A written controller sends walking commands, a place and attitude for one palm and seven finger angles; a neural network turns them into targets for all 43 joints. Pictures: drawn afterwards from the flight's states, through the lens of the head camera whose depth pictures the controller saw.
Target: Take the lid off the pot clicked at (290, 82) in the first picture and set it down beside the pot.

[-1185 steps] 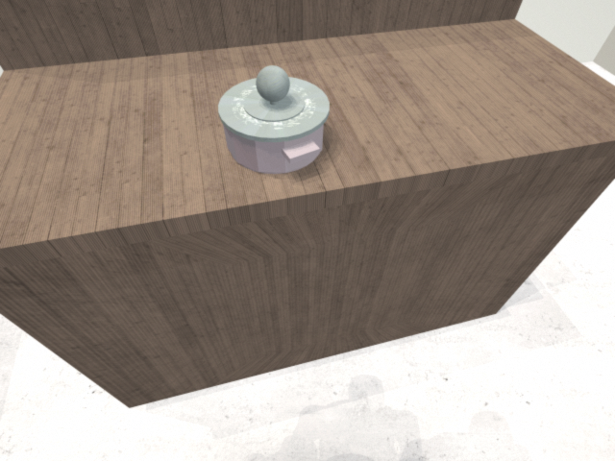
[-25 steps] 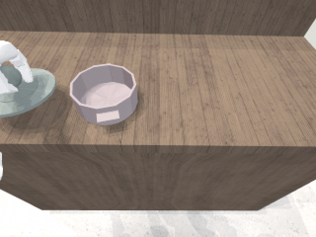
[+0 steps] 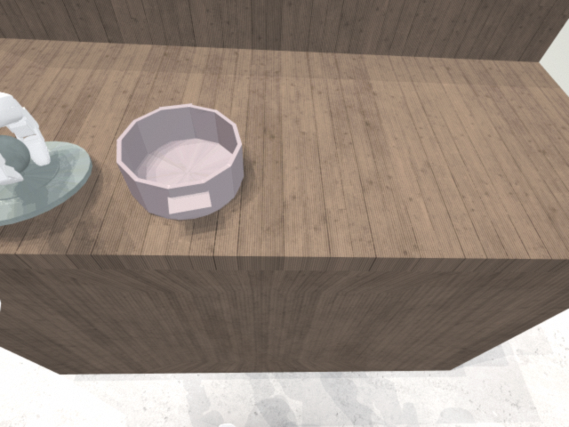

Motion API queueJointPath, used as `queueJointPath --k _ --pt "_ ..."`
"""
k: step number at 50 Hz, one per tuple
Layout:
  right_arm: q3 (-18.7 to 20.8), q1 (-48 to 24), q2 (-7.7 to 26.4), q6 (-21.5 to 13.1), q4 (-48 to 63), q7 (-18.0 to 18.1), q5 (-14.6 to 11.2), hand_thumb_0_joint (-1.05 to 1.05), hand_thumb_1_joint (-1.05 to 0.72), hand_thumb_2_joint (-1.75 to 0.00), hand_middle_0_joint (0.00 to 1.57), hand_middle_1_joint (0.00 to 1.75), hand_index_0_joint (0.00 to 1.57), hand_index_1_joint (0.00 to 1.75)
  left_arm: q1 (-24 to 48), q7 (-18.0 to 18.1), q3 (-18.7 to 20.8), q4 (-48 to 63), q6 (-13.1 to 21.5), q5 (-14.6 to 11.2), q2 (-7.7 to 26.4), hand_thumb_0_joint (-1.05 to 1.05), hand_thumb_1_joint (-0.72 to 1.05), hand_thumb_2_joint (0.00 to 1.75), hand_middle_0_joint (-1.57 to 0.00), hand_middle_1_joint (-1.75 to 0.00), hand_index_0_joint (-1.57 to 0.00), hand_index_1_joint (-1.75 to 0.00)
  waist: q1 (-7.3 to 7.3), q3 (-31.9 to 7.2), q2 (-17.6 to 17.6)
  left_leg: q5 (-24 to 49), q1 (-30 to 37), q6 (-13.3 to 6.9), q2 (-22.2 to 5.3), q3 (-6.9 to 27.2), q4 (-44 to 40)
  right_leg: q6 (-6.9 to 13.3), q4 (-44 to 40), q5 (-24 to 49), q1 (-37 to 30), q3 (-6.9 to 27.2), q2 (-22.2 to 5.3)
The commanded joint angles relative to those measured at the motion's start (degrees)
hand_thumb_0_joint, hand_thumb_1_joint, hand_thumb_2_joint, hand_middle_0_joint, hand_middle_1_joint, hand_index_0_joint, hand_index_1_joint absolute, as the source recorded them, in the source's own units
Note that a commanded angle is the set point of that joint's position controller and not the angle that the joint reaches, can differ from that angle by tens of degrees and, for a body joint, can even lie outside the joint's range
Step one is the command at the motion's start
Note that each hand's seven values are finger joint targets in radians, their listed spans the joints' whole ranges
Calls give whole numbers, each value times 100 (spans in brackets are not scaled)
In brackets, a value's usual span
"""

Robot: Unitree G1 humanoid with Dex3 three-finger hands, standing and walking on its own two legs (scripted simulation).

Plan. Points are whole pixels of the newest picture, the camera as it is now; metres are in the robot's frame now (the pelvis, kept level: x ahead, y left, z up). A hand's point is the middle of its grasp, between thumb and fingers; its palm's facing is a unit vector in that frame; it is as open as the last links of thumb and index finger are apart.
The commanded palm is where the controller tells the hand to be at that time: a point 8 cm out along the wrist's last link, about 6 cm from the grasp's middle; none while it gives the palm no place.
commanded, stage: lower the lid onto the table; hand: left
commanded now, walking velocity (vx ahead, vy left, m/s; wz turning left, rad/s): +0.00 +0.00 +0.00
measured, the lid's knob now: (5, 155) +0.46 +0.35 +0.13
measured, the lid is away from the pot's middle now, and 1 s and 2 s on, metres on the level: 0.22 0.23 0.23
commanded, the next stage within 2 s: open the fingers wide in 0.12 s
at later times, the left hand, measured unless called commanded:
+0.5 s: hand out of the picture +0.42 +0.35 +0.13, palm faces -0.39 -0.12 -0.91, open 7.3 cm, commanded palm +0.45 +0.35 +0.19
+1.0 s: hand (0, 170) +0.42 +0.34 +0.13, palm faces -0.39 -0.10 -0.92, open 9.4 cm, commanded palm +0.45 +0.34 +0.19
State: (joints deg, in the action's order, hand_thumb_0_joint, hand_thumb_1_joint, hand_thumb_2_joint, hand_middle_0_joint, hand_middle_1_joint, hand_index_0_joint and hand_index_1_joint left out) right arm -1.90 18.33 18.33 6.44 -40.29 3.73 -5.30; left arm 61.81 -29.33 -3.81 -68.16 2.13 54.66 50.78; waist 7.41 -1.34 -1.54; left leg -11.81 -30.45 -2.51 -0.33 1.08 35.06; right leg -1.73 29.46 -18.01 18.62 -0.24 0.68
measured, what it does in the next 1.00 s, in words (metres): stands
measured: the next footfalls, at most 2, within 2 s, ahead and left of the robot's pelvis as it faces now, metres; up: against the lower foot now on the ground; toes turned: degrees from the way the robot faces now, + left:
none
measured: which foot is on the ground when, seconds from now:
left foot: down 0.00-1.00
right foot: down 0.00-1.00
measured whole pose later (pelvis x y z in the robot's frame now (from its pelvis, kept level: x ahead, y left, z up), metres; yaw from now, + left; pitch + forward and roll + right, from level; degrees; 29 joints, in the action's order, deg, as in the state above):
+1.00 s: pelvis -0.02 +0.01 -0.01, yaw +0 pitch +8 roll -4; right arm -1.6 17.6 17.3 10.3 -38.8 4.7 -5.4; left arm 57.6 -26.4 -3.2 -60.0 7.2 54.7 49.7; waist 6.2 -1.8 -1.7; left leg -11.7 -34.3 -3.3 -0.2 1.0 38.2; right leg -1.6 33.0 -18.3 22.6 -0.1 0.7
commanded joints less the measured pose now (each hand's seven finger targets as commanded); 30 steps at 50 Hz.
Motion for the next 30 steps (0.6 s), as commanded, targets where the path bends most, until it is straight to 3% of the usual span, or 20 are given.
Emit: queueJointPath --k 1,2,4,5,6,7,9,10,11,12,13,15,16,18,19,20,21,24,26,30 --pt "369 386 1064 -139 432 102 17 0 -90 -90 20 30 20 30 3063 340 445 1511 45 26 2017 0 44 126 -94 -85 -96 -87 -13 -2404 -1069 1199 2703 -231 192 33 -201 370 -310 1369 749 -285 432" --pt "373 393 1042 -142 446 98 19 0 -90 -90 20 30 20 30 3025 342 368 1398 44 46 1861 0 44 126 -94 -85 -96 -87 -6 -2295 -1142 1218 2738 -222 186 86 -187 383 -304 1299 897 -321 446" --pt "388 463 1041 -135 435 84 12 0 -90 -90 20 30 20 30 2744 344 454 1148 43 29 1861 0 44 126 -94 -85 -96 -87 -9 -2175 -924 1153 2634 -213 171 115 -176 374 -283 1238 964 -345 455" --pt "357 400 1044 -156 492 99 4 0 -90 -90 20 30 20 30 2535 315 453 1180 108 -29 1814 0 44 126 -94 -85 -96 -87 -70 -2246 -876 1480 2647 -223 166 76 -143 390 -238 1382 883 -353 465" --pt "378 439 1063 -103 467 81 21 0 -90 -90 20 30 20 30 2478 355 666 1010 80 43 2091 0 44 126 -94 -85 -96 -87 -58 -2205 -724 1267 2448 -222 196 33 -86 351 -205 1356 834 -310 458" --pt "369 461 1050 -76 461 75 2 0 -90 -90 20 30 20 30 2342 353 505 684 49 60 1896 0 44 126 -94 -85 -96 -87 1 -2038 -557 1045 2233 -227 228 6 -85 345 -200 1306 897 -321 452" --pt "406 462 1073 -36 473 47 -9 0 -90 -90 20 30 20 30 2633 337 430 997 31 31 1851 0 44 126 -94 -85 -96 -87 -2 -2078 -742 964 2300 -212 201 33 -137 352 -211 1235 963 -319 450" --pt "392 413 1061 -62 515 58 -6 0 -90 -90 20 30 20 30 2535 327 376 1137 101 -19 1729 0 44 126 -94 -85 -96 -87 -63 -2255 -842 1399 2540 -212 164 52 -98 384 -150 1338 988 -353 466" --pt "470 377 976 9 719 -42 8 0 -90 -90 20 30 20 30 1875 367 563 1475 103 -37 1613 0 44 126 -94 -85 -96 -87 -205 -2490 -980 1797 2758 -195 166 161 -61 383 -99 1289 1015 -364 444" --pt "501 350 961 120 739 -32 57 0 -90 -90 20 30 20 30 1663 451 777 2165 376 20 1693 0 43 124 -92 -85 -95 -87 -234 -2519 -948 2112 2905 -182 68 167 16 395 -98 1253 1201 -372 472" --pt "490 289 943 200 749 -13 76 0 -90 -90 20 30 20 30 1583 512 812 2145 473 34 1680 0 42 122 -91 -85 -93 -87 -214 -2545 -1031 2193 2927 -180 89 156 72 401 -76 1236 1240 -356 478" --pt "462 216 926 254 736 16 23 0 -90 -90 20 30 20 30 1536 477 715 1963 541 -99 1474 0 40 119 -88 -85 -90 -87 -143 -2103 -682 1745 2623 -218 55 143 -18 391 -138 1086 1312 -388 478" --pt "482 205 983 327 709 24 37 0 -90 -90 20 30 20 30 1773 497 919 1983 520 -104 1803 0 39 117 -86 -85 -88 -87 -135 -2046 -565 1131 2405 -219 84 129 -77 357 -172 874 1281 -343 465" --pt "483 196 985 364 754 80 4 0 -90 -90 20 30 20 30 2089 534 1222 2265 552 -129 2277 0 37 114 -83 -85 -85 -87 -166 -2322 -554 868 2309 -250 156 111 -117 374 -177 920 976 -299 432" --pt "480 201 967 360 771 107 5 0 -90 -90 20 30 20 30 2192 558 1162 2325 564 -100 2241 0 35 113 -82 -85 -84 -87 -139 -2452 -682 876 2447 -247 171 135 -113 382 -169 886 1012 -309 437" --pt "459 146 951 338 795 122 1 0 -90 -90 20 30 20 30 2160 542 958 2422 614 -137 1983 0 34 112 -80 -85 -82 -87 -156 -2497 -907 1191 2685 -229 131 158 -101 417 -123 933 1143 -358 449" --pt "481 182 939 354 756 108 12 0 -90 -90 20 30 20 30 2101 563 976 2341 598 -97 1992 0 33 110 -79 -85 -81 -87 -143 -2416 -987 1032 2738 -202 108 202 -94 392 -159 748 1313 -356 452" --pt "448 124 936 377 688 108 -17 0 -90 -90 20 30 20 30 1956 528 690 1931 514 -87 1652 0 29 107 -75 -84 -77 -86 -77 -1858 -701 392 2323 -196 125 181 -167 400 -243 514 1444 -352 447" --pt "446 81 935 371 723 104 -8 0 -90 -90 20 30 20 30 2231 542 619 2321 554 -101 1637 0 26 105 -72 -84 -74 -85 -123 -2146 -1006 512 2569 -181 124 180 -158 424 -200 529 1389 -334 441" --pt "395 36 924 287 718 179 -4 0 -90 -90 20 30 20 30 2325 517 527 2464 582 -187 1516 0 21 100 -67 -83 -69 -84 -105 -2243 -907 537 2752 -202 109 222 -175 434 -233 586 1357 -355 446"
